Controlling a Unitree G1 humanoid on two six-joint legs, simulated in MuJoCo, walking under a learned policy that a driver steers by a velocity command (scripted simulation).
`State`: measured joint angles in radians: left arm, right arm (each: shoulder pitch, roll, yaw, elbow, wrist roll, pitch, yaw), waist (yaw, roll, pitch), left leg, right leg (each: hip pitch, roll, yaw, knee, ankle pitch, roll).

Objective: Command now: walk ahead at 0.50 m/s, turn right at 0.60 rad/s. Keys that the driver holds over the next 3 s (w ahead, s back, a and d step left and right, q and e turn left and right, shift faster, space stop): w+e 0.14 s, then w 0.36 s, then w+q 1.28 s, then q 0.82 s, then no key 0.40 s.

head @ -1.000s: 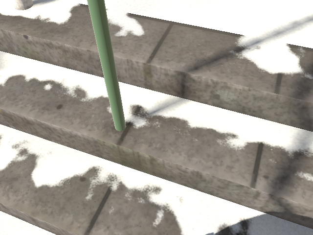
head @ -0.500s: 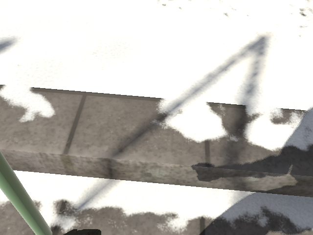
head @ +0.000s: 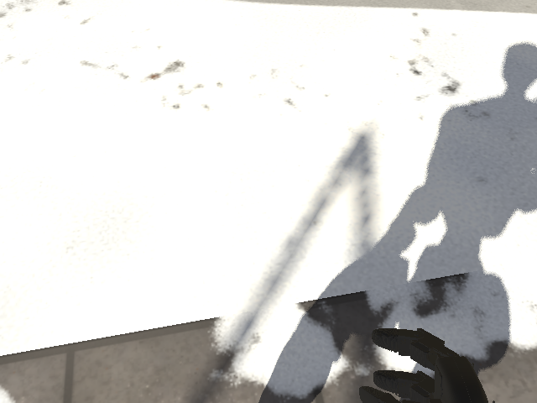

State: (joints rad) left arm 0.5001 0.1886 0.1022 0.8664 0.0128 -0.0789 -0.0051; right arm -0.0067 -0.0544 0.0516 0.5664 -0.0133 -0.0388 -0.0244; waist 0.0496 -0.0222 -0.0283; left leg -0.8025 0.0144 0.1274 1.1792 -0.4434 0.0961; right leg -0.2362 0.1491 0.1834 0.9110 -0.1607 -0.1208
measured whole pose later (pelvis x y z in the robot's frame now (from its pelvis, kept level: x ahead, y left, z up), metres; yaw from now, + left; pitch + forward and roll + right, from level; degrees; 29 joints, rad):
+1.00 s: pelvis +0.59 -0.15 +0.24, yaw +1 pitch +1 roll +0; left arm 0.43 0.17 0.04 0.90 0.02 -0.14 0.04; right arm 0.13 -0.17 -0.05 0.73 -0.02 0.00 0.04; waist 0.05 0.03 -0.01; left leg -0.64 0.02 0.13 0.73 0.00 0.11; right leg 0.12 0.03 -0.30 0.20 -0.34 -0.04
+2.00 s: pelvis +1.11 -0.03 +0.25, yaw +37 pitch +1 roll -2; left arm 0.37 0.27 0.05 0.81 0.01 -0.07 0.00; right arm 0.12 -0.26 -0.04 0.63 -0.04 0.01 0.07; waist 0.05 0.03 0.03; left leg -0.59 0.04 0.03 0.70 -0.13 0.05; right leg -0.07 -0.05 -0.23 0.39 -0.33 0.02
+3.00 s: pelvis +1.19 +0.03 +0.25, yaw +64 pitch +0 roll +1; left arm 0.26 0.26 0.03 0.77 0.01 0.02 0.01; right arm 0.19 -0.25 -0.03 0.77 -0.01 0.04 -0.01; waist 0.03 -0.02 0.04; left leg -0.16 -0.06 -0.06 0.44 -0.25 0.03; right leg -0.24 -0.01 -0.02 0.53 -0.28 -0.02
